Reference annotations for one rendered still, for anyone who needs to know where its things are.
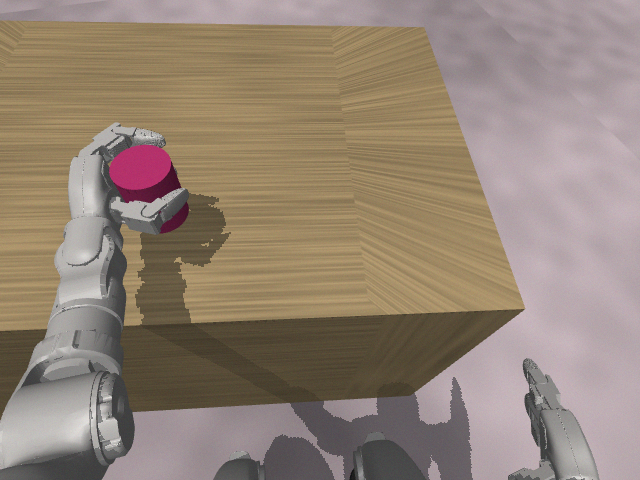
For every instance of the can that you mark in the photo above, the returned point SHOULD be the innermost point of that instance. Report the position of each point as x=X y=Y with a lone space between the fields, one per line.
x=145 y=173

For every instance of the left robot hand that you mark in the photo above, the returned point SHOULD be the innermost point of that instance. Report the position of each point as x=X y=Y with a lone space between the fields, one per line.
x=91 y=191

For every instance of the left robot arm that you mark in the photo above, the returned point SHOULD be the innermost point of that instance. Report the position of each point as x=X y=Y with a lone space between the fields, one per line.
x=69 y=416

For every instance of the right robot hand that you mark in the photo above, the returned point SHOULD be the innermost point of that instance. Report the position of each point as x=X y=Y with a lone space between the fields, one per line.
x=565 y=453

